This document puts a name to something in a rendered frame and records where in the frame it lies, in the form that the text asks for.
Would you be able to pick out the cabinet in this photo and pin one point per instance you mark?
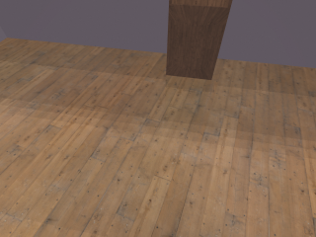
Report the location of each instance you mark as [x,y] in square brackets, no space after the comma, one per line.
[195,34]

